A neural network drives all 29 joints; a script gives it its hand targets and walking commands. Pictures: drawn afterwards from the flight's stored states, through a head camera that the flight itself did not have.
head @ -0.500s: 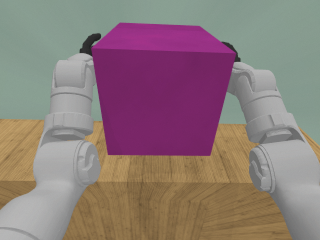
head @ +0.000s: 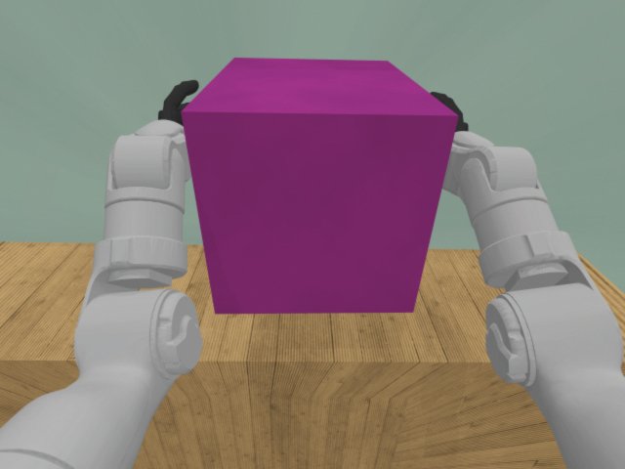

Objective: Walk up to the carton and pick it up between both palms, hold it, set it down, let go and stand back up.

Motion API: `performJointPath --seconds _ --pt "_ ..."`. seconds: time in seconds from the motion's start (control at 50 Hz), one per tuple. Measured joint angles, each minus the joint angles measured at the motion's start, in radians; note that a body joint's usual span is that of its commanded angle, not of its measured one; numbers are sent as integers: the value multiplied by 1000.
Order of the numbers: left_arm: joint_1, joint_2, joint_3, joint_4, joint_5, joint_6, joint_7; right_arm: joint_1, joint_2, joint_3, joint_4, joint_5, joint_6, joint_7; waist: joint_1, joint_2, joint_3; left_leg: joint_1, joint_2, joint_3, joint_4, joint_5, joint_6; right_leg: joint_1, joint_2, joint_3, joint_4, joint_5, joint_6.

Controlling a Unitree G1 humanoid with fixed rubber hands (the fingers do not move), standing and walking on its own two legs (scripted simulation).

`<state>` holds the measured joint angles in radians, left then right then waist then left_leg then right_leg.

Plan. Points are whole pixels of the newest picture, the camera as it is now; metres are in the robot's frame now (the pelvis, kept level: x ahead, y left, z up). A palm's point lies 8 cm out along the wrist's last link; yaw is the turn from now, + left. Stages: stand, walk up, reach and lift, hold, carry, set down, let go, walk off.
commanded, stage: hold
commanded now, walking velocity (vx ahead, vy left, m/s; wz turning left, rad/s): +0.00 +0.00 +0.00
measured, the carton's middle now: (313, 169) +0.40 +0.00 +0.29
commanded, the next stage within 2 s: none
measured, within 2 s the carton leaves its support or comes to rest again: neither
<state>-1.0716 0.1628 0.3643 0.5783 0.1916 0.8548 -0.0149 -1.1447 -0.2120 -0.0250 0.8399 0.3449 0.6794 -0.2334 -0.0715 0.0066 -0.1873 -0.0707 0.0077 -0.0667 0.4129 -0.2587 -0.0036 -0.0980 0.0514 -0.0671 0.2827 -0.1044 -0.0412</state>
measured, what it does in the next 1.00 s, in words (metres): stands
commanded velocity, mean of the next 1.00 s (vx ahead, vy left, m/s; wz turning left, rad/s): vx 0.00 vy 0.00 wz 0.00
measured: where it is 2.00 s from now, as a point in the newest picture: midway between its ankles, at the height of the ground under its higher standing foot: outside the picture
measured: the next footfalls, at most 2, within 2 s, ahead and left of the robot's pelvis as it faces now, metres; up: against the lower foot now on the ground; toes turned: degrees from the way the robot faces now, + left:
none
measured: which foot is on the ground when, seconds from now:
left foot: down 0.00-1.00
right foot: down 0.00-1.00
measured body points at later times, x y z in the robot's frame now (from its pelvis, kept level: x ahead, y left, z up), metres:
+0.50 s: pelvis +0.00 +0.00 +0.00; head -0.11 +0.01 +0.44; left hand +0.38 +0.17 +0.34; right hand +0.37 -0.16 +0.33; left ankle -0.02 +0.12 -0.75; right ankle +0.04 -0.09 -0.75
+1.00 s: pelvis +0.00 +0.00 +0.00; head -0.10 +0.02 +0.44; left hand +0.38 +0.17 +0.33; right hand +0.38 -0.15 +0.33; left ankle -0.02 +0.12 -0.75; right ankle +0.04 -0.09 -0.75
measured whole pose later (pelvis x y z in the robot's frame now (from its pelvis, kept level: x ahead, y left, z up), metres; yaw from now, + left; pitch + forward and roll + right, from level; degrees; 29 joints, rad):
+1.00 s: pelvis +0.00 +0.00 +0.00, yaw +0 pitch -5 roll -2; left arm -1.07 0.17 0.36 0.57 0.20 0.86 -0.04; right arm -1.14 -0.21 -0.02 0.81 0.35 0.69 -0.25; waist -0.08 0.00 -0.18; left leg -0.07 0.01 -0.07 0.41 -0.26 0.00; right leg -0.10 0.05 -0.07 0.28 -0.11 -0.04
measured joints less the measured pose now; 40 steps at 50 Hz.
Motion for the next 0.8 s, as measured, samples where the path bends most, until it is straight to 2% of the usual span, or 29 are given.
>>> performJointPath --seconds 0.38,0.8 --pt "-36 13 14 43 12 -14 -21 -25 1 -10 10 -10 9 -6 -4 3 0 -6 -1 -3 -8 8 -1 -6 -1 -2 -6 6 -2" --pt "-16 20 2 -5 1 2 -22 -6 8 -3 -25 0 8 -14 -5 -8 5 -5 -1 -11 1 1 -3 -3 -1 -9 2 -4 -2"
